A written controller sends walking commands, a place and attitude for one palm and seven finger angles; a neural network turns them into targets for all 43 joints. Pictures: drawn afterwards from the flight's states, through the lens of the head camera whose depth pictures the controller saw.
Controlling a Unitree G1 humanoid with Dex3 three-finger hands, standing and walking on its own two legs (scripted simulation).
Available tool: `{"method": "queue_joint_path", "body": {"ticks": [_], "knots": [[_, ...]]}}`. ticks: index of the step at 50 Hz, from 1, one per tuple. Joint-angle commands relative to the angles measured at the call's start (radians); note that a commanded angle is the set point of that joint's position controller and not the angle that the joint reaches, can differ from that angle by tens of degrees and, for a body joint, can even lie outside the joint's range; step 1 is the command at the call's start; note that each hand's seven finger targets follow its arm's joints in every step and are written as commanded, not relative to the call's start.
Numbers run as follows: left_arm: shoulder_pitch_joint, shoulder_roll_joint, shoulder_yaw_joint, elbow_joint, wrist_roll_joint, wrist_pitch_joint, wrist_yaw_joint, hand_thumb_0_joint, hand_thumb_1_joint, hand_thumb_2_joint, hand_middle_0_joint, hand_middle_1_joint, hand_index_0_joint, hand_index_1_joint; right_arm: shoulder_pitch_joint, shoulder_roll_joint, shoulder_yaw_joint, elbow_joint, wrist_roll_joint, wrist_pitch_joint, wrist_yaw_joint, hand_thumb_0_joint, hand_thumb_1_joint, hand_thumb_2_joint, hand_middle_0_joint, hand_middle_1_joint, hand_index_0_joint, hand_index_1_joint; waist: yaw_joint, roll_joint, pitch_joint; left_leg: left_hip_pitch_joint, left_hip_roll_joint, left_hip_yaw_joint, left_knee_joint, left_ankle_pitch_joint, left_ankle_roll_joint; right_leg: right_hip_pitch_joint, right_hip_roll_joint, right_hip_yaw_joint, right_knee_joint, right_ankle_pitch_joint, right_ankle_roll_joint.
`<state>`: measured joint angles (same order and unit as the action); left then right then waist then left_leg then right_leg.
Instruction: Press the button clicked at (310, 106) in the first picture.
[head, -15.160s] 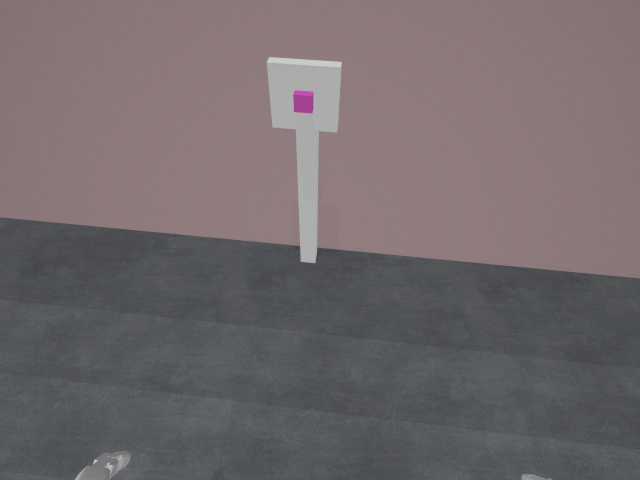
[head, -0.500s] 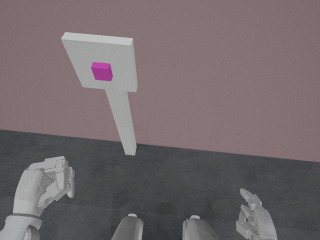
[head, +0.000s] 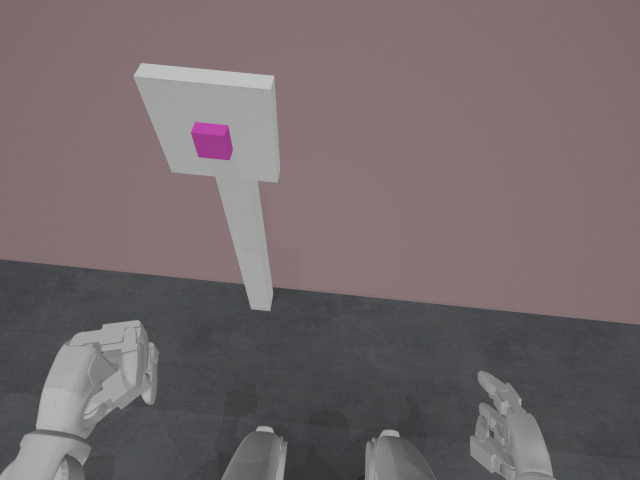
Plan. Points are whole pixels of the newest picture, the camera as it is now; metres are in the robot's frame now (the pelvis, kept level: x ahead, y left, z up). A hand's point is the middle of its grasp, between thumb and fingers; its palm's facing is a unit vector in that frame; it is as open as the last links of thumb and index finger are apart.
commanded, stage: aim a knuckle at the button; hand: left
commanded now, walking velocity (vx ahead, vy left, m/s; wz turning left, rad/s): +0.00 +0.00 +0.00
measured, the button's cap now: (213, 139) +0.56 +0.20 +0.06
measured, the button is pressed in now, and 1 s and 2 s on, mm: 0 0 0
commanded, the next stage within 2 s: press the button with the knuckle in 1.92 s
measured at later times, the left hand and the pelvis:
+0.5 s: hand (174, 290) +0.33 +0.20 +0.03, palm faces +0.00 -1.00 -0.05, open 3.1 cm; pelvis +0.00 +0.00 +0.00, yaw -1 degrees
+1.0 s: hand (210, 232) +0.42 +0.18 +0.02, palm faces -0.02 -1.00 -0.04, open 3.1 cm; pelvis +0.00 +0.00 -0.01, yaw -1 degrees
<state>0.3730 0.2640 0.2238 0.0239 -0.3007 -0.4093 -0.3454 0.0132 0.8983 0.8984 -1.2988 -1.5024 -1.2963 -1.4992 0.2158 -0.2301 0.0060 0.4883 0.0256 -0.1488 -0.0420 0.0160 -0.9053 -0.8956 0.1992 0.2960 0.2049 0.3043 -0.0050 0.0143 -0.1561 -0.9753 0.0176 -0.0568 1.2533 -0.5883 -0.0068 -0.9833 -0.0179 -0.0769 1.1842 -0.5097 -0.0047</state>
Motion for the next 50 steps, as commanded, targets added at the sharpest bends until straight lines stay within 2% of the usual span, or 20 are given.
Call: {"method": "queue_joint_path", "body": {"ticks": [1,2,6,11,12,14,16,19,22,25,27,28,32,35,38,42,43,45,48,50], "knots": [[-0.128,0.13,0.073,-0.22,-0.022,-0.081,0.022,0.0,0.9,0.9,-1.3,-1.5,-1.3,-1.5,-0.018,-0.145,-0.055,-0.133,-0.002,-0.06,-0.018,0.0,-0.9,-0.9,0.2,0.3,0.2,0.3,-0.025,0.062,-0.209,0.121,-0.028,0.006,-0.196,0.235,0.021,0.152,0.034,0.014,-0.153,0.101,-0.02],[-0.173,0.121,0.053,-0.208,-0.019,-0.083,0.024,0.0,0.9,0.9,-1.3,-1.5,-1.3,-1.5,-0.016,-0.148,-0.051,-0.127,-0.006,-0.063,-0.019,0.0,-0.9,-0.9,0.2,0.3,0.2,0.3,-0.036,0.057,-0.19,0.112,-0.026,0.0,-0.187,0.223,0.022,0.124,0.039,0.012,-0.142,0.09,-0.023],[-0.265,0.093,0.002,-0.141,0.008,-0.069,0.025,0.0,0.9,0.9,-1.3,-1.5,-1.3,-1.5,-0.001,-0.163,-0.049,-0.116,-0.005,-0.073,-0.02,0.0,-0.9,-0.9,0.2,0.3,0.2,0.3,-0.051,0.051,-0.206,0.108,-0.026,-0.007,-0.185,0.194,0.019,0.087,0.034,0.007,-0.131,0.077,-0.02],[-0.343,0.144,0.031,-0.143,0.027,-0.016,0.035,0.0,0.9,0.9,-1.3,-1.5,-1.3,-1.5,0.005,-0.168,-0.048,-0.12,-0.005,-0.069,-0.02,0.0,-0.9,-0.9,0.2,0.3,0.2,0.3,-0.021,0.083,-0.306,0.146,-0.026,-0.002,-0.201,0.248,0.018,0.138,0.026,0.011,-0.128,0.123,-0.024],[-0.343,0.168,0.056,-0.121,0.025,-0.006,0.044,0.0,0.9,0.9,-1.3,-1.5,-1.3,-1.5,0.011,-0.17,-0.048,-0.122,-0.006,-0.062,-0.02,0.0,-0.9,-0.9,0.2,0.3,0.2,0.3,-0.016,0.055,-0.314,0.133,-0.026,-0.001,-0.199,0.262,0.019,0.159,0.031,0.014,-0.127,0.131,-0.025],[-0.387,0.159,0.061,-0.123,0.031,0.005,0.069,0.0,0.9,0.9,-1.3,-1.5,-1.3,-1.5,0.005,-0.162,-0.046,-0.121,-0.006,-0.054,-0.015,0.0,-0.9,-0.9,0.2,0.3,0.2,0.3,-0.01,0.077,-0.336,0.149,-0.024,0.003,-0.202,0.292,0.017,0.166,0.027,0.013,-0.124,0.16,-0.023],[-0.421,0.164,0.085,-0.08,0.031,0.01,0.096,0.0,0.9,0.9,-1.3,-1.5,-1.3,-1.5,0.011,-0.16,-0.046,-0.11,-0.007,-0.044,-0.013,0.0,-0.9,-0.9,0.2,0.3,0.2,0.3,-0.012,0.062,-0.325,0.135,-0.024,0.008,-0.2,0.298,0.015,0.173,0.028,0.015,-0.127,0.171,-0.021],[-0.479,0.165,0.098,0.016,0.037,0.009,0.112,0.0,0.9,0.9,-1.3,-1.5,-1.3,-1.5,0.021,-0.161,-0.044,-0.093,-0.01,-0.029,-0.009,0.0,-0.9,-0.9,0.2,0.3,0.2,0.3,-0.027,0.019,-0.308,0.097,-0.022,0.016,-0.187,0.287,0.018,0.177,0.029,0.021,-0.13,0.177,-0.016],[-0.577,0.155,0.065,0.08,0.05,0.0,0.1,0.0,0.9,0.9,-1.3,-1.5,-1.3,-1.5,0.029,-0.169,-0.044,-0.078,-0.009,-0.021,-0.008,0.0,-0.9,-0.9,0.2,0.3,0.2,0.3,-0.048,0.023,-0.292,0.087,-0.021,0.016,-0.183,0.267,0.02,0.16,0.031,0.026,-0.133,0.163,-0.018],[-0.633,0.141,0.029,0.07,0.059,-0.016,0.077,0.0,0.9,0.9,-1.3,-1.5,-1.3,-1.5,0.044,-0.173,-0.052,-0.068,-0.008,-0.021,-0.007,0.0,-0.9,-0.9,0.2,0.3,0.2,0.3,-0.048,0.075,-0.361,0.157,-0.016,0.02,-0.185,0.332,0.016,0.162,0.027,0.028,-0.129,0.225,-0.02],[-0.674,0.131,0.011,0.085,0.055,-0.021,0.067,0.0,0.9,0.9,-1.3,-1.5,-1.3,-1.5,0.055,-0.176,-0.054,-0.058,-0.01,-0.021,-0.008,0.0,-0.9,-0.9,0.2,0.3,0.2,0.3,-0.06,0.061,-0.374,0.173,-0.014,0.015,-0.18,0.364,0.017,0.164,0.028,0.026,-0.127,0.25,-0.021],[-0.689,0.161,0.042,0.099,0.054,-0.024,0.069,0.0,0.9,0.9,-1.3,-1.5,-1.3,-1.5,0.061,-0.179,-0.055,-0.049,-0.009,-0.017,-0.008,0.0,-0.9,-0.9,0.2,0.3,0.2,0.3,-0.052,0.055,-0.384,0.172,-0.012,0.012,-0.183,0.379,0.015,0.172,0.027,0.026,-0.124,0.263,-0.021],[-0.795,0.203,0.091,0.204,0.069,-0.033,0.101,0.0,0.9,0.9,-1.3,-1.5,-1.3,-1.5,0.071,-0.178,-0.053,-0.022,-0.013,0.0,-0.009,0.0,-0.9,-0.9,0.2,0.3,0.2,0.3,-0.054,0.033,-0.351,0.122,-0.014,0.018,-0.172,0.357,0.017,0.167,0.027,0.032,-0.115,0.259,-0.019],[-0.862,0.204,0.103,0.27,0.087,-0.043,0.124,0.0,0.9,0.9,-1.3,-1.5,-1.3,-1.5,0.08,-0.171,-0.054,-0.011,-0.017,0.014,-0.004,0.0,-0.9,-0.9,0.2,0.3,0.2,0.3,-0.056,0.038,-0.375,0.122,-0.015,0.027,-0.167,0.373,0.015,0.175,0.023,0.038,-0.108,0.287,-0.016],[-0.881,0.226,0.124,0.309,0.094,-0.058,0.128,0.0,0.9,0.9,-1.3,-1.5,-1.3,-1.5,0.091,-0.169,-0.054,-0.013,-0.02,0.028,0.004,0.0,-0.9,-0.9,0.2,0.3,0.2,0.3,-0.044,0.046,-0.42,0.125,-0.017,0.037,-0.163,0.41,0.015,0.218,0.024,0.047,-0.105,0.338,-0.017],[-0.974,0.227,0.106,0.362,0.099,-0.066,0.108,0.0,0.9,0.9,-1.3,-1.5,-1.3,-1.5,0.112,-0.172,-0.055,0.001,-0.021,0.045,0.009,0.0,-0.9,-0.9,0.2,0.3,0.2,0.3,-0.069,0.045,-0.448,0.126,-0.015,0.037,-0.15,0.436,0.018,0.23,0.027,0.053,-0.101,0.381,-0.016],[-0.983,0.232,0.112,0.393,0.104,-0.067,0.103,0.0,0.9,0.9,-1.3,-1.5,-1.3,-1.5,0.114,-0.174,-0.056,0.008,-0.019,0.05,0.009,0.0,-0.9,-0.9,0.2,0.3,0.2,0.3,-0.068,0.043,-0.44,0.127,-0.012,0.037,-0.152,0.435,0.016,0.216,0.026,0.051,-0.102,0.376,-0.015],[-1.038,0.212,0.093,0.443,0.102,-0.065,0.094,0.0,0.9,0.9,-1.3,-1.5,-1.3,-1.5,0.122,-0.175,-0.057,0.02,-0.017,0.057,0.009,0.0,-0.9,-0.9,0.2,0.3,0.2,0.3,-0.09,0.019,-0.417,0.111,-0.012,0.038,-0.147,0.403,0.019,0.199,0.027,0.053,-0.112,0.357,-0.011],[-1.162,0.229,0.099,0.535,0.11,-0.071,0.094,0.0,0.9,0.9,-1.3,-1.5,-1.3,-1.5,0.133,-0.178,-0.052,0.039,-0.017,0.067,0.007,0.0,-0.9,-0.9,0.2,0.3,0.2,0.3,-0.107,0.033,-0.377,0.074,-0.015,0.036,-0.141,0.347,0.02,0.157,0.027,0.056,-0.114,0.304,-0.012],[-1.255,0.253,0.113,0.565,0.118,-0.086,0.098,0.0,0.9,0.9,-1.3,-1.5,-1.3,-1.5,0.145,-0.181,-0.053,0.054,-0.023,0.068,0.004,0.0,-0.9,-0.9,0.2,0.3,0.2,0.3,-0.12,0.034,-0.406,0.072,-0.016,0.034,-0.128,0.343,0.024,0.149,0.024,0.061,-0.108,0.299,-0.01]]}}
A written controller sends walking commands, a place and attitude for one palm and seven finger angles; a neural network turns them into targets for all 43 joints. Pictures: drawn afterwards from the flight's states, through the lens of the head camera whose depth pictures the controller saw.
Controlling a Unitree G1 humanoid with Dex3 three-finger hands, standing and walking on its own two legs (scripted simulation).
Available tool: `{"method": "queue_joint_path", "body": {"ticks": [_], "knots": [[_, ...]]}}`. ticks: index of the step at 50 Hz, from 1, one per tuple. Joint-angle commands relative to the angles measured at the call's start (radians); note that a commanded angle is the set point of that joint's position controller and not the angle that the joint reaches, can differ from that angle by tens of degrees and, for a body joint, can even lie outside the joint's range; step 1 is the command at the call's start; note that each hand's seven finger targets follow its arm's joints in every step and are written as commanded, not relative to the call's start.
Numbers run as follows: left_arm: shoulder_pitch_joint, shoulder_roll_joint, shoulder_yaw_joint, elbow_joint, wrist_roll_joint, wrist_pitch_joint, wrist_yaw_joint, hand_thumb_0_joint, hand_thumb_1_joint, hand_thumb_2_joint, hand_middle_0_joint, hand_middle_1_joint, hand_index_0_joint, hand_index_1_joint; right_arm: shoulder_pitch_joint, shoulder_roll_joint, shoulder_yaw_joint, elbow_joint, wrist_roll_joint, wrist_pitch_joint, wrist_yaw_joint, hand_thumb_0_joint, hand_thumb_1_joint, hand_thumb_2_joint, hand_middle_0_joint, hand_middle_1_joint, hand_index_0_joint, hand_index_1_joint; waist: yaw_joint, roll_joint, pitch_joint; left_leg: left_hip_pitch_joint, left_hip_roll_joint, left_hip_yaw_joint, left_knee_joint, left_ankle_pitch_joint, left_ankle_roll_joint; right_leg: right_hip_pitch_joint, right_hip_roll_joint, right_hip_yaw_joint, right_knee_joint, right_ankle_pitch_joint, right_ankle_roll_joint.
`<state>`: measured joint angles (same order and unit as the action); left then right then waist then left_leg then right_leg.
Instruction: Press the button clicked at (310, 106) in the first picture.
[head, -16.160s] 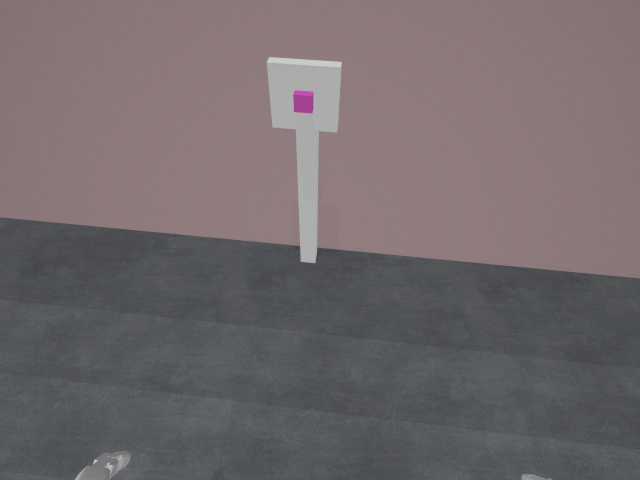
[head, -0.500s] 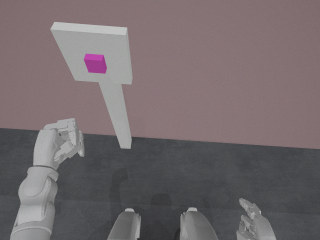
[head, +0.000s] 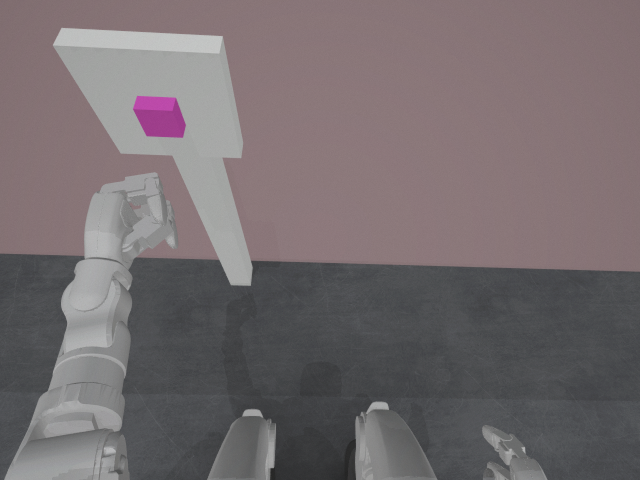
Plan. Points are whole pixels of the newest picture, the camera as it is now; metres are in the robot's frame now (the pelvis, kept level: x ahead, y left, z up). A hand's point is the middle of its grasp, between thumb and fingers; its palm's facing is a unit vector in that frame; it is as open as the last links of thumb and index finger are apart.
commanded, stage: aim a knuckle at the button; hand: left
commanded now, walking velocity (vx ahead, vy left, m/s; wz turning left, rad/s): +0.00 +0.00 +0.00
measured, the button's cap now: (161, 115) +0.55 +0.21 +0.06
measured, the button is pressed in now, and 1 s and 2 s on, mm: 0 0 8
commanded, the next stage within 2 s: press the button with the knuckle in 0.92 s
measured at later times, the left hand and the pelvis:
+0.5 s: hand (173, 197) +0.46 +0.19 +0.02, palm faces +0.03 -1.00 -0.05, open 3.1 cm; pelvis -0.01 +0.00 -0.01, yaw -1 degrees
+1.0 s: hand (172, 198) +0.46 +0.20 +0.02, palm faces +0.02 -1.00 -0.03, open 3.1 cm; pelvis +0.00 +0.01 -0.01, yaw -1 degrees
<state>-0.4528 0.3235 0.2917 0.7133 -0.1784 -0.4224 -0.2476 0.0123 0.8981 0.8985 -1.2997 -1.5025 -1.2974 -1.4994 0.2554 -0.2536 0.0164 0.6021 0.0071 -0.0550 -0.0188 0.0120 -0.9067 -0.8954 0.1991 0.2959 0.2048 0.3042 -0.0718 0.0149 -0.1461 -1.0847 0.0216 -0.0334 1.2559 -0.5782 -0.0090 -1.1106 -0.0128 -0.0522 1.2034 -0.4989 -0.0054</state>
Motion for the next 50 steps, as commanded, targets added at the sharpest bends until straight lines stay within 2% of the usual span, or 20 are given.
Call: {"method": "queue_joint_path", "body": {"ticks": [1,4,9,14,15,16,20,22,25,26,27,28,29,32,37,39,42,45,46,50], "knots": [[-0.444,0.227,0.072,-0.108,0.001,-0.085,0.003,0.0,0.9,0.9,-1.3,-1.5,-1.3,-1.5,0.11,-0.159,-0.064,-0.058,-0.006,-0.023,-0.019,0.0,-0.9,-0.9,0.2,0.3,0.2,0.3,-0.043,0.04,-0.431,0.183,-0.019,0.009,-0.131,0.338,0.024,0.281,0.019,0.038,-0.123,0.287,-0.012],[-0.532,0.248,0.075,-0.088,0.018,-0.114,0.01,0.0,0.9,0.9,-1.3,-1.5,-1.3,-1.5,0.122,-0.16,-0.064,-0.048,-0.016,-0.018,-0.013,0.0,-0.9,-0.9,0.2,0.3,0.2,0.3,-0.047,0.099,-0.505,0.23,-0.018,0.002,-0.116,0.389,0.02,0.256,0.019,0.035,-0.1,0.313,-0.015],[-0.619,0.235,0.065,0.085,0.046,-0.11,0.025,0.0,0.9,0.9,-1.3,-1.5,-1.3,-1.5,0.153,-0.168,-0.06,-0.033,-0.025,0.006,0.0,0.0,-0.9,-0.9,0.2,0.3,0.2,0.3,-0.079,0.079,-0.47,0.187,-0.018,-0.005,-0.106,0.359,0.024,0.202,0.023,0.024,-0.092,0.275,-0.013],[-0.498,0.347,0.175,0.083,0.047,-0.102,0.025,0.0,0.9,0.9,-1.3,-1.5,-1.3,-1.5,0.167,-0.173,-0.059,-0.08,-0.028,0.041,0.009,0.0,-0.9,-0.9,0.2,0.3,0.2,0.3,-0.017,0.056,-0.568,0.138,-0.026,0.021,-0.109,0.393,0.031,0.339,0.023,0.045,-0.087,0.362,-0.012],[-0.505,0.335,0.162,0.071,0.046,-0.102,0.021,0.0,0.9,0.9,-1.3,-1.5,-1.3,-1.5,0.166,-0.17,-0.058,-0.084,-0.025,0.047,0.011,0.0,-0.9,-0.9,0.2,0.3,0.2,0.3,-0.029,0.036,-0.557,0.125,-0.026,0.026,-0.11,0.39,0.035,0.354,0.023,0.049,-0.093,0.378,-0.009],[-0.508,0.36,0.178,0.048,0.048,-0.107,0.022,0.0,0.9,0.9,-1.3,-1.5,-1.3,-1.5,0.168,-0.17,-0.058,-0.086,-0.026,0.052,0.011,0.0,-0.9,-0.9,0.2,0.3,0.2,0.3,-0.022,0.04,-0.558,0.119,-0.024,0.025,-0.115,0.388,0.034,0.37,0.024,0.05,-0.093,0.381,-0.009],[-0.497,0.337,0.165,-0.026,0.034,-0.125,0.015,0.0,0.9,0.9,-1.3,-1.5,-1.3,-1.5,0.168,-0.168,-0.063,-0.092,-0.021,0.06,0.014,0.0,-0.9,-0.9,0.2,0.3,0.2,0.3,-0.028,0.04,-0.562,0.148,-0.021,0.023,-0.126,0.381,0.034,0.367,0.028,0.05,-0.108,0.37,-0.008],[-0.547,0.306,0.134,-0.037,0.026,-0.134,0.012,0.0,0.9,0.9,-1.3,-1.5,-1.3,-1.5,0.165,-0.169,-0.062,-0.079,-0.021,0.059,0.01,0.0,-0.9,-0.9,0.2,0.3,0.2,0.3,-0.058,0.036,-0.521,0.152,-0.019,0.016,-0.131,0.342,0.037,0.33,0.029,0.047,-0.122,0.323,-0.006],[-0.577,0.256,0.089,-0.014,0.022,-0.138,0.003,0.0,0.9,0.9,-1.3,-1.5,-1.3,-1.5,0.167,-0.17,-0.065,-0.055,-0.019,0.055,0.006,0.0,-0.9,-0.9,0.2,0.3,0.2,0.3,-0.077,0.063,-0.482,0.187,-0.016,0.012,-0.138,0.308,0.033,0.268,0.029,0.037,-0.138,0.264,-0.005],[-0.569,0.26,0.093,0.02,0.024,-0.134,0.001,0.0,0.9,0.9,-1.3,-1.5,-1.3,-1.5,0.173,-0.174,-0.067,-0.045,-0.02,0.055,0.004,0.0,-0.9,-0.9,0.2,0.3,0.2,0.3,-0.079,0.039,-0.466,0.184,-0.015,0.007,-0.139,0.296,0.032,0.26,0.029,0.034,-0.142,0.247,-0.006],[-0.607,0.244,0.07,0.017,0.027,-0.138,-0.003,0.0,0.9,0.9,-1.3,-1.5,-1.3,-1.5,0.17,-0.174,-0.065,-0.045,-0.021,0.052,0.003,0.0,-0.9,-0.9,0.2,0.3,0.2,0.3,-0.087,0.08,-0.457,0.191,-0.017,0.005,-0.137,0.29,0.033,0.229,0.029,0.034,-0.139,0.232,-0.009],[-0.623,0.26,0.078,0.041,0.031,-0.139,-0.002,0.0,0.9,0.9,-1.3,-1.5,-1.3,-1.5,0.175,-0.178,-0.065,-0.031,-0.021,0.053,0.002,0.0,-0.9,-0.9,0.2,0.3,0.2,0.3,-0.089,0.076,-0.451,0.211,-0.013,-0.003,-0.14,0.295,0.029,0.211,0.029,0.027,-0.138,0.225,-0.011],[-0.628,0.237,0.058,0.041,0.035,-0.141,-0.007,0.0,0.9,0.9,-1.3,-1.5,-1.3,-1.5,0.172,-0.176,-0.066,-0.032,-0.022,0.053,0.002,0.0,-0.9,-0.9,0.2,0.3,0.2,0.3,-0.085,0.111,-0.466,0.23,-0.015,-0.004,-0.136,0.306,0.027,0.195,0.028,0.025,-0.131,0.225,-0.013],[-0.641,0.253,0.07,0.08,0.039,-0.144,0.0,0.0,0.9,0.9,-1.3,-1.5,-1.3,-1.5,0.173,-0.179,-0.064,-0.029,-0.027,0.056,0.003,0.0,-0.9,-0.9,0.2,0.3,0.2,0.3,-0.085,0.107,-0.45,0.235,-0.015,-0.012,-0.134,0.319,0.027,0.175,0.029,0.018,-0.126,0.222,-0.017],[-0.567,0.29,0.113,0.049,0.049,-0.156,0.025,0.0,0.9,0.9,-1.3,-1.5,-1.3,-1.5,0.161,-0.178,-0.064,-0.06,-0.033,0.067,0.014,0.0,-0.9,-0.9,0.2,0.3,0.2,0.3,-0.041,0.143,-0.536,0.287,-0.014,-0.017,-0.126,0.435,0.016,0.201,0.029,0.012,-0.092,0.295,-0.024],[-0.536,0.253,0.091,0.035,0.046,-0.149,0.032,0.0,0.9,0.9,-1.3,-1.5,-1.3,-1.5,0.154,-0.172,-0.063,-0.07,-0.03,0.073,0.022,0.0,-0.9,-0.9,0.2,0.3,0.2,0.3,-0.042,0.14,-0.533,0.299,-0.011,-0.012,-0.126,0.467,0.014,0.206,0.03,0.01,-0.096,0.322,-0.02],[-0.526,0.282,0.117,0.063,0.046,-0.133,0.039,0.0,0.9,0.9,-1.3,-1.5,-1.3,-1.5,0.152,-0.176,-0.06,-0.079,-0.028,0.081,0.021,0.0,-0.9,-0.9,0.2,0.3,0.2,0.3,-0.052,0.058,-0.475,0.208,-0.015,-0.007,-0.129,0.393,0.024,0.243,0.033,0.017,-0.104,0.304,-0.015],[-0.543,0.251,0.091,0.003,0.044,-0.137,0.036,0.0,0.9,0.9,-1.3,-1.5,-1.3,-1.5,0.144,-0.168,-0.064,-0.084,-0.025,0.082,0.019,0.0,-0.9,-0.9,0.2,0.3,0.2,0.3,-0.056,0.082,-0.51,0.237,-0.015,0.0,-0.127,0.417,0.022,0.258,0.03,0.021,-0.105,0.335,-0.013],[-0.521,0.274,0.115,-0.011,0.038,-0.141,0.034,0.0,0.9,0.9,-1.3,-1.5,-1.3,-1.5,0.147,-0.172,-0.065,-0.085,-0.026,0.081,0.018,0.0,-0.9,-0.9,0.2,0.3,0.2,0.3,-0.047,0.062,-0.532,0.236,-0.014,0.001,-0.126,0.424,0.022,0.279,0.03,0.023,-0.105,0.346,-0.012],[-0.542,0.238,0.075,-0.029,0.028,-0.147,0.017,0.0,0.9,0.9,-1.3,-1.5,-1.3,-1.5,0.145,-0.168,-0.064,-0.07,-0.024,0.078,0.015,0.0,-0.9,-0.9,0.2,0.3,0.2,0.3,-0.068,0.073,-0.508,0.259,-0.01,-0.005,-0.127,0.428,0.02,0.251,0.032,0.02,-0.112,0.34,-0.012]]}}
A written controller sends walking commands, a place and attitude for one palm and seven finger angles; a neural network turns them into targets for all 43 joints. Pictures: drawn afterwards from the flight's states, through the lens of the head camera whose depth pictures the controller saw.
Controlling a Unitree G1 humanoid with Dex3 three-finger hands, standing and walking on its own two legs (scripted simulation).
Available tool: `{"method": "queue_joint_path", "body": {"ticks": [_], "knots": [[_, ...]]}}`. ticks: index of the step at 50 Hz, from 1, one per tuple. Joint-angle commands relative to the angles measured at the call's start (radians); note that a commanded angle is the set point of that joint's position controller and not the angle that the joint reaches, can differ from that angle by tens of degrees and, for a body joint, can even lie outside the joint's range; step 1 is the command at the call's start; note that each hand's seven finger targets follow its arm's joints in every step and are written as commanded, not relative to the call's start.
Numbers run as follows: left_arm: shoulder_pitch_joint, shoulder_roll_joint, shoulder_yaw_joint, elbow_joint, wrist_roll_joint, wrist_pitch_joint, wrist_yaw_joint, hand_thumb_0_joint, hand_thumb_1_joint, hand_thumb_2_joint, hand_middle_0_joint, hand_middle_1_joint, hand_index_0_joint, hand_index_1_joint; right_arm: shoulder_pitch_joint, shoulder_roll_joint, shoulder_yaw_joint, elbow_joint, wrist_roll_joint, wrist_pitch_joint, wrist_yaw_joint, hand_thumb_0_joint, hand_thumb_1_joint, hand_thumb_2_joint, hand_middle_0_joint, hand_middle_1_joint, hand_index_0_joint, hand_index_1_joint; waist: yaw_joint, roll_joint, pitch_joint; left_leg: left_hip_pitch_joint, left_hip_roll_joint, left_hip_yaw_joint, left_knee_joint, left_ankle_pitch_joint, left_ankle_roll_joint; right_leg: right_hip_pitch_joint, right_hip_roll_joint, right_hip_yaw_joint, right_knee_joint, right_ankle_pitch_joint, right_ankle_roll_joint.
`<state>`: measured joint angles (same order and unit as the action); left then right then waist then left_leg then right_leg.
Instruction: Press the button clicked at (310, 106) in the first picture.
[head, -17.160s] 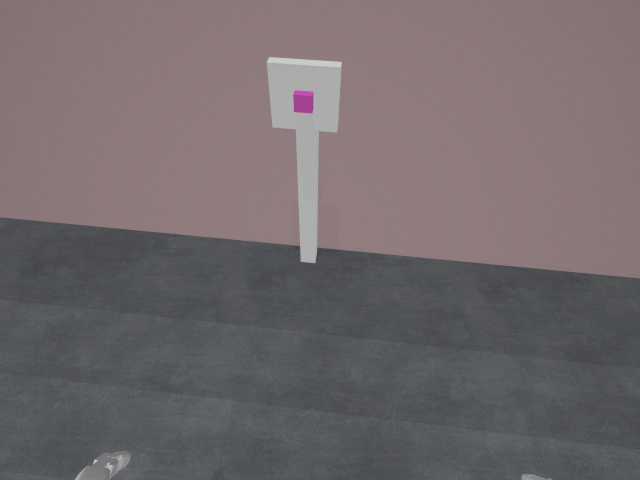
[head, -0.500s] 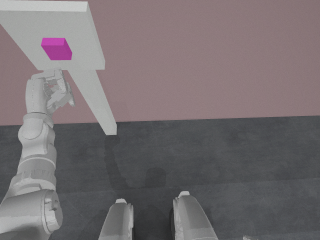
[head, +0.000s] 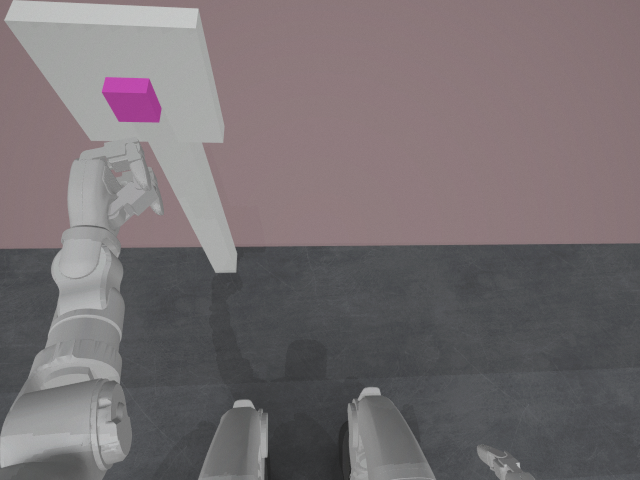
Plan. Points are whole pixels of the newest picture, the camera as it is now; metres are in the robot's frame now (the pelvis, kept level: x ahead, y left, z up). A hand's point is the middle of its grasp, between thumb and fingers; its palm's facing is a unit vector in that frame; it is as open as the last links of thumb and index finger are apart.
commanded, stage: press the button with the knuckle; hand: left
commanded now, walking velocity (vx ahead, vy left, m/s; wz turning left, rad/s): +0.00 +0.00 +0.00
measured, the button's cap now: (134, 98) +0.55 +0.21 +0.07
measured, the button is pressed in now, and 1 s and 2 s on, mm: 0 8 0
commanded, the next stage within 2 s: hold the button down briefly in 1.04 s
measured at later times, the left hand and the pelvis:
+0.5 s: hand (166, 161) +0.49 +0.18 +0.03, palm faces +0.03 -1.00 -0.03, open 3.1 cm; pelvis +0.00 +0.00 -0.01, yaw +0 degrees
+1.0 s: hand (164, 149) +0.51 +0.19 +0.03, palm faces +0.03 -1.00 -0.04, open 3.5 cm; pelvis -0.02 -0.01 -0.02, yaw +0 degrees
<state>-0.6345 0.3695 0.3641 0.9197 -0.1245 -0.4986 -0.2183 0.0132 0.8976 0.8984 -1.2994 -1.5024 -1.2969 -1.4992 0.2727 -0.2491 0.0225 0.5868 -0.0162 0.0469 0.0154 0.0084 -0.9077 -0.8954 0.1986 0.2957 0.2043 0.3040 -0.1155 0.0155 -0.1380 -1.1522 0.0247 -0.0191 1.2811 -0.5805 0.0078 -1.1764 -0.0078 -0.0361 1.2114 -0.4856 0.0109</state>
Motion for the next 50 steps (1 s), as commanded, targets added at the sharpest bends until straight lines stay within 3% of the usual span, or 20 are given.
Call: {"method": "queue_joint_path", "body": {"ticks": [1,2,5,6,9,12,14,20,22,24,27,33,34,36,40,44,46,50], "knots": [[-0.356,0.19,0.0,-0.228,-0.026,-0.068,-0.016,0.0,0.9,0.9,-1.3,-1.5,-1.3,-1.5,0.13,-0.173,-0.07,-0.051,0.0,-0.025,-0.02,0.0,-0.9,-0.9,0.2,0.3,0.2,0.3,-0.018,0.078,-0.516,0.326,-0.014,-0.02,-0.155,0.421,0.002,0.318,0.027,0.004,-0.121,0.316,-0.03],[-0.392,0.174,-0.02,-0.231,-0.024,-0.067,-0.018,0.0,0.9,0.9,-1.3,-1.5,-1.3,-1.5,0.13,-0.173,-0.072,-0.048,0.001,-0.027,-0.023,0.0,-0.9,-0.9,0.2,0.3,0.2,0.3,-0.037,0.096,-0.502,0.344,-0.011,-0.028,-0.153,0.425,0.002,0.278,0.028,-0.002,-0.117,0.303,-0.031],[-0.451,0.172,-0.027,-0.173,-0.021,-0.059,-0.019,0.0,0.9,0.9,-1.3,-1.5,-1.3,-1.5,0.14,-0.176,-0.069,-0.021,0.0,-0.03,-0.026,0.0,-0.9,-0.9,0.2,0.3,0.2,0.3,-0.048,0.102,-0.475,0.343,-0.012,-0.036,-0.152,0.399,0.0,0.243,0.027,-0.007,-0.124,0.267,-0.031],[-0.455,0.206,0.003,-0.16,-0.019,-0.06,-0.014,0.0,0.9,0.9,-1.3,-1.5,-1.3,-1.5,0.145,-0.181,-0.07,-0.018,-0.002,-0.029,-0.029,0.0,-0.9,-0.9,0.2,0.3,0.2,0.3,-0.043,0.082,-0.474,0.337,-0.01,-0.041,-0.155,0.398,-0.001,0.247,0.027,-0.01,-0.121,0.263,-0.032],[-0.508,0.203,-0.009,-0.137,-0.004,-0.064,-0.009,0.0,0.9,0.9,-1.3,-1.5,-1.3,-1.5,0.146,-0.178,-0.066,-0.012,-0.008,-0.03,-0.03,0.0,-0.9,-0.9,0.2,0.3,0.2,0.3,-0.047,0.137,-0.5,0.36,-0.012,-0.044,-0.144,0.422,-0.003,0.213,0.025,-0.011,-0.107,0.263,-0.035],[-0.489,0.243,0.025,-0.12,0.002,-0.069,0.0,0.0,0.9,0.9,-1.3,-1.5,-1.3,-1.5,0.156,-0.183,-0.066,-0.019,-0.013,-0.026,-0.025,0.0,-0.9,-0.9,0.2,0.3,0.2,0.3,-0.032,0.134,-0.53,0.367,-0.012,-0.049,-0.142,0.46,-0.005,0.233,0.028,-0.014,-0.097,0.282,-0.039],[-0.474,0.233,0.022,-0.107,0.005,-0.064,0.005,0.0,0.9,0.9,-1.3,-1.5,-1.3,-1.5,0.157,-0.18,-0.065,-0.026,-0.013,-0.019,-0.02,0.0,-0.9,-0.9,0.2,0.3,0.2,0.3,-0.033,0.121,-0.549,0.354,-0.012,-0.039,-0.135,0.466,-0.002,0.251,0.027,-0.009,-0.1,0.302,-0.033],[-0.526,0.267,0.042,-0.048,0.021,-0.041,0.017,0.0,0.9,0.9,-1.3,-1.5,-1.3,-1.5,0.169,-0.184,-0.06,-0.034,-0.013,-0.002,-0.017,0.0,-0.9,-0.9,0.2,0.3,0.2,0.3,-0.051,0.098,-0.49,0.275,-0.013,-0.031,-0.135,0.403,0.007,0.261,0.028,-0.001,-0.106,0.286,-0.029],[-0.561,0.3,0.065,-0.089,0.023,-0.056,0.023,0.0,0.9,0.9,-1.3,-1.5,-1.3,-1.5,0.175,-0.186,-0.061,-0.037,-0.016,-0.002,-0.019,0.0,-0.9,-0.9,0.2,0.3,0.2,0.3,-0.047,0.099,-0.542,0.289,-0.013,-0.035,-0.128,0.424,0.009,0.276,0.029,0.003,-0.096,0.303,-0.031],[-0.583,0.297,0.062,-0.101,0.024,-0.07,0.024,0.0,0.9,0.9,-1.3,-1.5,-1.3,-1.5,0.179,-0.184,-0.062,-0.032,-0.019,-0.002,-0.018,0.0,-0.9,-0.9,0.2,0.3,0.2,0.3,-0.049,0.13,-0.577,0.316,-0.013,-0.035,-0.123,0.449,0.005,0.276,0.028,0.003,-0.095,0.318,-0.03],[-0.614,0.268,0.036,-0.066,0.028,-0.072,0.026,0.0,0.9,0.9,-1.3,-1.5,-1.3,-1.5,0.188,-0.182,-0.06,-0.02,-0.022,-0.001,-0.017,0.0,-0.9,-0.9,0.2,0.3,0.2,0.3,-0.073,0.116,-0.538,0.297,-0.011,-0.037,-0.119,0.429,0.01,0.253,0.03,0.003,-0.102,0.302,-0.028],[-0.74,0.329,0.044,-0.013,0.052,-0.058,0.027,0.0,0.9,0.9,-1.3,-1.5,-1.3,-1.5,0.202,-0.192,-0.054,0.004,-0.023,0.001,-0.025,0.0,-0.9,-0.9,0.2,0.3,0.2,0.3,-0.111,0.124,-0.52,0.248,-0.012,-0.04,-0.108,0.342,0.019,0.225,0.03,0.012,-0.114,0.235,-0.023],[-0.732,0.348,0.056,-0.007,0.055,-0.057,0.025,0.0,0.9,0.9,-1.3,-1.5,-1.3,-1.5,0.206,-0.196,-0.053,0.003,-0.024,0.0,-0.026,0.0,-0.9,-0.9,0.2,0.3,0.2,0.3,-0.1,0.143,-0.542,0.256,-0.014,-0.042,-0.107,0.347,0.017,0.223,0.029,0.011,-0.11,0.233,-0.027],[-0.76,0.333,0.035,-0.004,0.056,-0.05,0.02,0.0,0.9,0.9,-1.3,-1.5,-1.3,-1.5,0.207,-0.194,-0.05,0.004,-0.025,0.0,-0.025,0.0,-0.9,-0.9,0.2,0.3,0.2,0.3,-0.112,0.171,-0.556,0.27,-0.012,-0.042,-0.101,0.357,0.018,0.207,0.03,0.011,-0.109,0.235,-0.027],[-0.796,0.362,0.048,0.035,0.054,-0.034,0.012,0.0,0.9,0.9,-1.3,-1.5,-1.3,-1.5,0.215,-0.199,-0.045,0.008,-0.025,0.002,-0.027,0.0,-0.9,-0.9,0.2,0.3,0.2,0.3,-0.124,0.148,-0.539,0.239,-0.01,-0.047,-0.095,0.34,0.021,0.206,0.032,0.009,-0.111,0.221,-0.025],[-0.855,0.399,0.061,0.016,0.057,-0.031,0.014,0.0,0.9,0.9,-1.3,-1.5,-1.3,-1.5,0.222,-0.204,-0.042,0.013,-0.029,0.0,-0.027,0.0,-0.9,-0.9,0.2,0.3,0.2,0.3,-0.132,0.181,-0.578,0.249,-0.01,-0.052,-0.084,0.343,0.023,0.196,0.034,0.01,-0.107,0.215,-0.027],[-0.868,0.379,0.042,0.03,0.058,-0.025,0.013,0.0,0.9,0.9,-1.3,-1.5,-1.3,-1.5,0.223,-0.203,-0.04,0.015,-0.028,-0.003,-0.027,0.0,-0.9,-0.9,0.2,0.3,0.2,0.3,-0.145,0.175,-0.56,0.241,-0.009,-0.053,-0.084,0.328,0.025,0.182,0.035,0.01,-0.113,0.202,-0.025],[-0.906,0.412,0.054,0.029,0.065,-0.025,0.019,0.0,0.9,0.9,-1.3,-1.5,-1.3,-1.5,0.225,-0.207,-0.036,0.018,-0.03,-0.007,-0.025,0.0,-0.9,-0.9,0.2,0.3,0.2,0.3,-0.148,0.202,-0.571,0.238,-0.01,-0.055,-0.081,0.306,0.024,0.172,0.038,0.009,-0.113,0.178,-0.027]]}}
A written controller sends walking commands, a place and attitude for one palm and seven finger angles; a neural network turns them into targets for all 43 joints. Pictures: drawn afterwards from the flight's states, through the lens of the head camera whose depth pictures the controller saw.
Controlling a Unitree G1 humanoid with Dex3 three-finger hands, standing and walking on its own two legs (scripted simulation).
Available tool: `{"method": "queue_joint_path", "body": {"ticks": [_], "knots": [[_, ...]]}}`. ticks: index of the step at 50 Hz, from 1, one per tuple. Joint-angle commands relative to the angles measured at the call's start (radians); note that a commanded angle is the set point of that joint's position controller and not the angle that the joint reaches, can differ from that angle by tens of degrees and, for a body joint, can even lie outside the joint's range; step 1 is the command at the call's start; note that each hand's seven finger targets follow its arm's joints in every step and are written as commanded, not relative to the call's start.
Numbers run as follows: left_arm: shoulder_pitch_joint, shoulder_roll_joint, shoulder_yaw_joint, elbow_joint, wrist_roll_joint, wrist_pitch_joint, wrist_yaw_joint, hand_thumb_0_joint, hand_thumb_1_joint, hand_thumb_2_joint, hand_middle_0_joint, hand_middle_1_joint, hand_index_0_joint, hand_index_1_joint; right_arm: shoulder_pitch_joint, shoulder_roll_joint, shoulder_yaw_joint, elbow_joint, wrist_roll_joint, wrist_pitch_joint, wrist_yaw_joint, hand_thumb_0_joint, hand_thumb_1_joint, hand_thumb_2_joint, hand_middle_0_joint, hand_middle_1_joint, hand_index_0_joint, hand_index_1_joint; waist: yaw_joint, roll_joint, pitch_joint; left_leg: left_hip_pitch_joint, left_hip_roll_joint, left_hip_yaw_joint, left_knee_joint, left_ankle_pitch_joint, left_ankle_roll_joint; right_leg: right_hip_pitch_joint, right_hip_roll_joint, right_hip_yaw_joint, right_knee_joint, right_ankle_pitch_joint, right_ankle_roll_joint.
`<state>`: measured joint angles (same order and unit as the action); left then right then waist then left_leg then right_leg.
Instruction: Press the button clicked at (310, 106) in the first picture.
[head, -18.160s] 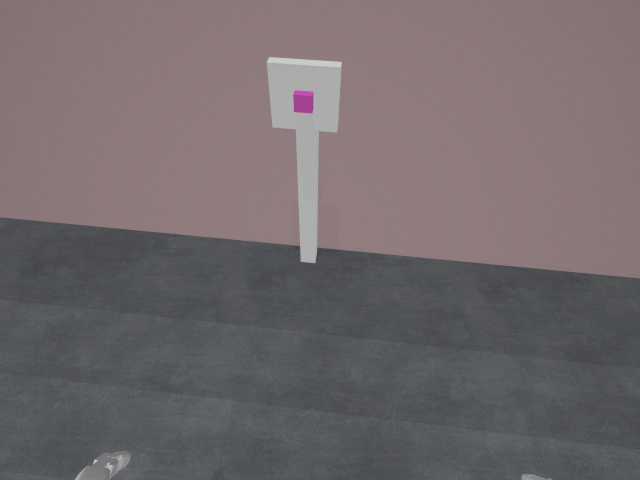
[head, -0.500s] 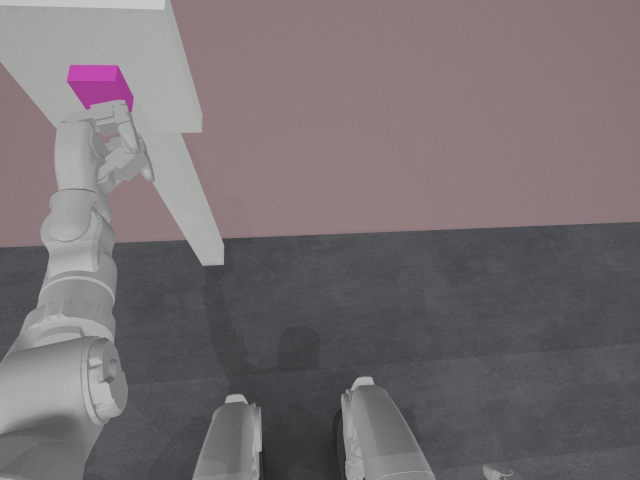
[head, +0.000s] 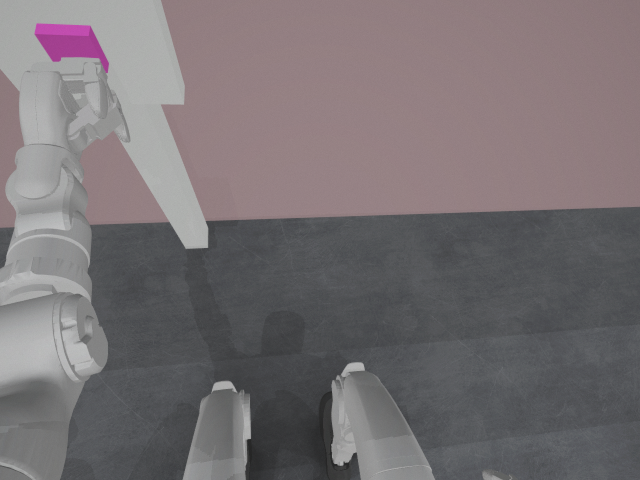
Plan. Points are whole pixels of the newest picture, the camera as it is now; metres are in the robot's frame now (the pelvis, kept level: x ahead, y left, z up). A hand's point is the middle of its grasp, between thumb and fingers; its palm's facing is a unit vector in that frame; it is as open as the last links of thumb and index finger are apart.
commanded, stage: press the button with the knuckle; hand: left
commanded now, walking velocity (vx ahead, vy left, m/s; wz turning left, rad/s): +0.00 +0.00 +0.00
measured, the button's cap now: (75, 43) +0.58 +0.22 +0.09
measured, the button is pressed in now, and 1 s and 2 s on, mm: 8 0 0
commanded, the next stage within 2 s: hold the button down briefly in 0.04 s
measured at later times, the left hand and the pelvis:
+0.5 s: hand (114, 110) +0.53 +0.19 +0.04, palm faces +0.01 -1.00 -0.04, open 3.4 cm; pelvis -0.03 +0.01 -0.02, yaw -1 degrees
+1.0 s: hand (113, 129) +0.50 +0.19 +0.05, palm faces +0.02 -1.00 -0.04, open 3.1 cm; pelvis +0.01 +0.01 +0.01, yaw -1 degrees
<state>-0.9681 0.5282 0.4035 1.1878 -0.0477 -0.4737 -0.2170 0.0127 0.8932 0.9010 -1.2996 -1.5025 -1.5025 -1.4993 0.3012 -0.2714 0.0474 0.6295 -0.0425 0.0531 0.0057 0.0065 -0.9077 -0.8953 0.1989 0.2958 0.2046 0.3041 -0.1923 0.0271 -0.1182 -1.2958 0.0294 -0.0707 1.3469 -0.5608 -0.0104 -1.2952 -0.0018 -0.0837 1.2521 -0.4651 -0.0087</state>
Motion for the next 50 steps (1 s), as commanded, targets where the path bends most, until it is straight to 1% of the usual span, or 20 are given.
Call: {"method": "queue_joint_path", "body": {"ticks": [1,3,6,9,10,11,13,15,18,20,22,23,25,29,32,37,40,43,48,50], "knots": [[-0.579,0.265,0.021,-0.219,-0.012,-0.045,0.021,0.0,0.9,0.9,-1.3,-1.5,-1.3,-1.5,0.197,-0.184,-0.058,-0.026,-0.003,-0.014,-0.017,0.0,-0.9,-0.9,0.2,0.3,0.2,0.3,-0.077,0.166,-0.563,0.347,-0.015,-0.001,-0.145,0.262,0.046,0.297,0.033,0.061,-0.16,0.144,-0.006],[-0.623,0.256,-0.001,-0.211,-0.006,-0.043,0.025,0.0,0.9,0.9,-1.3,-1.5,-1.3,-1.5,0.195,-0.183,-0.053,-0.023,-0.002,-0.02,-0.018,0.0,-0.9,-0.9,0.2,0.3,0.2,0.3,-0.091,0.185,-0.543,0.33,-0.016,-0.002,-0.145,0.23,0.048,0.274,0.033,0.061,-0.159,0.116,-0.006],[-0.661,0.297,0.009,-0.173,0.006,-0.029,0.032,0.0,0.9,0.9,-1.3,-1.5,-1.3,-1.5,0.198,-0.193,-0.047,-0.023,-0.002,-0.027,-0.024,0.0,-0.9,-0.9,0.2,0.3,0.2,0.3,-0.11,0.165,-0.515,0.283,-0.017,-0.008,-0.142,0.16,0.051,0.245,0.034,0.06,-0.155,0.063,-0.005],[-0.695,0.282,-0.005,-0.196,0.008,-0.034,0.035,0.0,0.9,0.9,-1.3,-1.5,-1.3,-1.5,0.205,-0.192,-0.046,-0.022,-0.006,-0.038,-0.023,0.0,-0.9,-0.9,0.2,0.3,0.2,0.3,-0.104,0.238,-0.571,0.337,-0.018,-0.018,-0.144,0.18,0.045,0.214,0.032,0.05,-0.142,0.068,-0.01],[-0.693,0.292,0.007,-0.193,0.003,-0.031,0.036,0.0,0.9,0.9,-1.3,-1.5,-1.3,-1.5,0.208,-0.197,-0.046,-0.021,-0.006,-0.038,-0.024,0.0,-0.9,-0.9,0.2,0.3,0.2,0.3,-0.107,0.212,-0.577,0.334,-0.017,-0.018,-0.141,0.179,0.047,0.218,0.033,0.05,-0.143,0.07,-0.008],[-0.691,0.308,0.018,-0.186,0.002,-0.026,0.037,0.0,0.9,0.9,-1.3,-1.5,-1.3,-1.5,0.209,-0.198,-0.044,-0.023,-0.006,-0.039,-0.024,0.0,-0.9,-0.9,0.2,0.3,0.2,0.3,-0.103,0.221,-0.578,0.324,-0.017,-0.017,-0.142,0.168,0.046,0.221,0.033,0.051,-0.143,0.062,-0.008],[-0.698,0.286,-0.005,-0.15,0.002,-0.014,0.036,0.0,0.9,0.9,-1.3,-1.5,-1.3,-1.5,0.205,-0.197,-0.039,-0.023,-0.003,-0.042,-0.024,0.0,-0.9,-0.9,0.2,0.3,0.2,0.3,-0.116,0.207,-0.533,0.291,-0.018,-0.016,-0.145,0.127,0.048,0.203,0.033,0.052,-0.149,0.035,-0.007],[-0.718,0.318,0.007,-0.152,0.007,-0.005,0.039,0.0,0.9,0.9,-1.3,-1.5,-1.3,-1.5,0.206,-0.202,-0.036,-0.026,-0.002,-0.046,-0.028,0.0,-0.9,-0.9,0.2,0.3,0.2,0.3,-0.119,0.184,-0.515,0.255,-0.018,-0.019,-0.149,0.084,0.051,0.208,0.033,0.052,-0.148,0.009,-0.006],[-0.75,0.361,0.027,-0.188,0.02,-0.011,0.044,0.0,0.9,0.9,-1.3,-1.5,-1.3,-1.5,0.214,-0.205,-0.034,-0.028,-0.006,-0.053,-0.027,0.0,-0.9,-0.9,0.2,0.3,0.2,0.3,-0.105,0.249,-0.594,0.302,-0.019,-0.025,-0.15,0.098,0.046,0.199,0.031,0.05,-0.134,0.016,-0.011],[-0.74,0.321,0.006,-0.173,0.016,-0.001,0.046,0.0,0.9,0.9,-1.3,-1.5,-1.3,-1.5,0.214,-0.202,-0.033,-0.029,-0.005,-0.056,-0.026,0.0,-0.9,-0.9,0.2,0.3,0.2,0.3,-0.115,0.228,-0.571,0.299,-0.017,-0.028,-0.151,0.089,0.047,0.184,0.033,0.045,-0.136,0.013,-0.008],[-0.748,0.33,0.011,-0.174,0.02,-0.005,0.048,0.0,0.9,0.9,-1.3,-1.5,-1.3,-1.5,0.217,-0.203,-0.032,-0.028,-0.007,-0.06,-0.025,0.0,-0.9,-0.9,0.2,0.3,0.2,0.3,-0.109,0.249,-0.56,0.311,-0.014,-0.039,-0.163,0.075,0.043,0.165,0.034,0.04,-0.13,0.003,-0.012],[-0.728,0.301,-0.004,-0.16,0.02,0.001,0.049,0.0,0.9,0.9,-1.3,-1.5,-1.3,-1.5,0.216,-0.204,-0.033,-0.03,-0.005,-0.06,-0.021,0.0,-0.9,-0.9,0.2,0.3,0.2,0.3,-0.11,0.234,-0.548,0.309,-0.016,-0.04,-0.169,0.056,0.041,0.158,0.033,0.037,-0.135,-0.006,-0.011],[-0.706,0.3,0.0,-0.146,0.02,0.008,0.053,0.0,0.9,0.9,-1.3,-1.5,-1.3,-1.5,0.213,-0.207,-0.033,-0.032,-0.006,-0.062,-0.02,0.0,-0.9,-0.9,0.2,0.3,0.2,0.3,-0.105,0.213,-0.524,0.283,-0.016,-0.04,-0.177,0.013,0.042,0.156,0.032,0.038,-0.137,-0.027,-0.011],[-0.674,0.307,0.012,-0.181,0.026,0.003,0.057,0.0,0.9,0.9,-1.3,-1.5,-1.3,-1.5,0.217,-0.208,-0.036,-0.038,-0.008,-0.065,-0.017,0.0,-0.9,-0.9,0.2,0.3,0.2,0.3,-0.082,0.232,-0.563,0.31,-0.015,-0.043,-0.185,0.027,0.04,0.167,0.029,0.037,-0.13,-0.017,-0.014],[-0.587,0.253,0.0,-0.213,0.012,-0.005,0.047,0.0,0.9,0.9,-1.3,-1.5,-1.3,-1.5,0.22,-0.202,-0.044,-0.047,-0.008,-0.061,-0.008,0.0,-0.9,-0.9,0.2,0.3,0.2,0.3,-0.054,0.246,-0.594,0.385,-0.011,-0.049,-0.201,0.094,0.03,0.17,0.029,0.028,-0.128,0.02,-0.019],[-0.474,0.237,0.021,-0.271,-0.017,-0.012,0.039,0.0,0.9,0.9,-1.3,-1.5,-1.3,-1.5,0.211,-0.193,-0.052,-0.055,0.0,-0.047,-0.005,0.0,-0.9,-0.9,0.2,0.3,0.2,0.3,-0.027,0.174,-0.589,0.372,-0.012,-0.02,-0.201,0.161,0.036,0.267,0.033,0.039,-0.155,0.061,-0.014],[-0.408,0.224,0.024,-0.287,-0.026,-0.017,0.038,0.0,0.9,0.9,-1.3,-1.5,-1.3,-1.5,0.199,-0.186,-0.056,-0.059,0.007,-0.041,-0.005,0.0,-0.9,-0.9,0.2,0.3,0.2,0.3,-0.016,0.133,-0.54,0.347,-0.012,-0.004,-0.213,0.15,0.037,0.304,0.033,0.042,-0.17,0.059,-0.011],[-0.292,0.181,0.019,-0.331,-0.039,-0.04,0.037,0.0,0.9,0.9,-1.3,-1.5,-1.3,-1.5,0.188,-0.178,-0.065,-0.073,0.008,-0.037,-0.001,0.0,-0.9,-0.9,0.2,0.3,0.2,0.3,0.017,0.156,-0.575,0.415,-0.013,0.001,-0.222,0.24,0.029,0.332,0.033,0.038,-0.169,0.119,-0.017],[-0.138,0.09,-0.02,-0.356,-0.061,-0.053,0.031,0.0,0.9,0.9,-1.3,-1.5,-1.3,-1.5,0.166,-0.165,-0.076,-0.083,0.017,-0.024,0.004,0.0,-0.9,-0.9,0.2,0.3,0.2,0.3,0.031,0.102,-0.511,0.427,-0.012,0.016,-0.23,0.315,0.026,0.363,0.031,0.035,-0.175,0.193,-0.015],[-0.074,0.098,-0.003,-0.397,-0.071,-0.054,0.027,0.0,0.9,0.9,-1.3,-1.5,-1.3,-1.5,0.162,-0.163,-0.083,-0.093,0.02,-0.019,0.005,0.0,-0.9,-0.9,0.2,0.3,0.2,0.3,0.045,0.067,-0.538,0.417,-0.017,0.03,-0.227,0.346,0.03,0.429,0.031,0.046,-0.177,0.25,-0.011]]}}
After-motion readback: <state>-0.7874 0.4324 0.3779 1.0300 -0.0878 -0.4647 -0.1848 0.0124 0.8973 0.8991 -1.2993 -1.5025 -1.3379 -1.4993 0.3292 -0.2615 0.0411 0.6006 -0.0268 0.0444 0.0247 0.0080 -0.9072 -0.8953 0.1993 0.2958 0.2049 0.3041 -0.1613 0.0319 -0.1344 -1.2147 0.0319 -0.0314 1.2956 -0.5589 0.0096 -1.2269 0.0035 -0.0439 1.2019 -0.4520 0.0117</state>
